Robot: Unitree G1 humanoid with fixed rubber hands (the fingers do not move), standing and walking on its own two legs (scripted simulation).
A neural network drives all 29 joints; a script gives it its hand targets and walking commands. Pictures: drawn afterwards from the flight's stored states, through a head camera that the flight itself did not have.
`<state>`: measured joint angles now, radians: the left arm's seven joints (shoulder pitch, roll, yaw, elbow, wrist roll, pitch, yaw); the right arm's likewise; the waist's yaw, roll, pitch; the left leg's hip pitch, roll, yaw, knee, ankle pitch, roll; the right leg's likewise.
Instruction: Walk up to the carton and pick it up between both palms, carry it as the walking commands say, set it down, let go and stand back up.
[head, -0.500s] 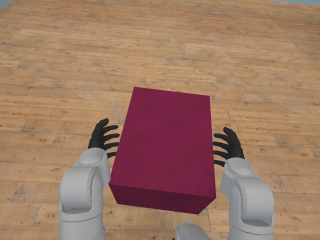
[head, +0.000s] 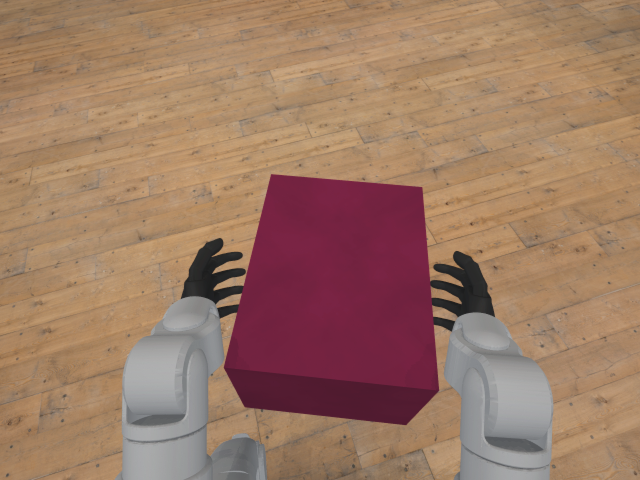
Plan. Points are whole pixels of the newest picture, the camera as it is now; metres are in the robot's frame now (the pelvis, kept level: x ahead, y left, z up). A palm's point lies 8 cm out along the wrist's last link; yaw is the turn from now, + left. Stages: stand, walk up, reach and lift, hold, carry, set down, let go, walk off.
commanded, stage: carry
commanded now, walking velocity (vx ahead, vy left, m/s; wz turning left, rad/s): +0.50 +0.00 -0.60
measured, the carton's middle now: (335, 294) +0.35 -0.01 -0.01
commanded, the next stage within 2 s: none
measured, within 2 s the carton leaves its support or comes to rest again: neither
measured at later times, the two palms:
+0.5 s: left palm (235, 140) +0.58 +0.14 +0.07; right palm (425, 167) +0.49 -0.14 +0.09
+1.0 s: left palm (366, 40) +0.85 -0.08 +0.07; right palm (517, 89) +0.69 -0.32 +0.06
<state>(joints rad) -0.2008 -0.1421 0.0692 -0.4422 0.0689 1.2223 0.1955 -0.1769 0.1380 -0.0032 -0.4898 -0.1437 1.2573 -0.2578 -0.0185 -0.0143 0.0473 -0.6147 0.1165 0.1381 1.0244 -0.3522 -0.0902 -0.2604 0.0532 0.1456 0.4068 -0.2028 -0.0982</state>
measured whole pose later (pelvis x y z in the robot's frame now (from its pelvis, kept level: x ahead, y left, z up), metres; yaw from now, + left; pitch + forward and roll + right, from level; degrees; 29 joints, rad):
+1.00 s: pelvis +0.54 -0.06 -0.01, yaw -30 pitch +2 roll +3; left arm -0.19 -0.14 0.05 -0.45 0.08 1.25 0.21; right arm -0.15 0.13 -0.01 -0.46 -0.14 1.28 -0.24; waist -0.01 -0.05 0.08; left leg -0.58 0.10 0.14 1.10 -0.45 -0.10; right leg -0.28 0.08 0.07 0.50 -0.24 -0.12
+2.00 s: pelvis +1.00 -0.46 -0.02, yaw -60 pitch +2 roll +3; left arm -0.18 -0.14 0.05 -0.43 0.06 1.25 0.21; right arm -0.14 0.13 -0.01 -0.46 -0.14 1.28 -0.24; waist 0.00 -0.07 0.12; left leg -0.55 0.09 0.13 1.13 -0.49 -0.12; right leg -0.33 0.09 0.06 0.54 -0.23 -0.12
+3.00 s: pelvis +1.16 -1.03 -0.01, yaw -87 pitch +1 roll +3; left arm -0.18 -0.14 0.03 -0.45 0.08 1.24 0.22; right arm -0.14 0.13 0.00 -0.50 -0.14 1.28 -0.25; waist 0.01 -0.06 0.17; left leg -0.56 0.08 0.16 1.16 -0.51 -0.12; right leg -0.33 0.05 -0.01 0.53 -0.21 -0.10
